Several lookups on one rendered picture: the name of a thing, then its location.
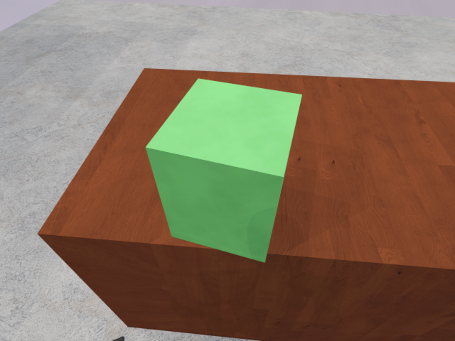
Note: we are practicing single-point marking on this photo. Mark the carton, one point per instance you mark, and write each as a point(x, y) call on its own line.
point(219, 162)

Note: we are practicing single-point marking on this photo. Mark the pedestal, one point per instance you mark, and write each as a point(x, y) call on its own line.
point(363, 241)

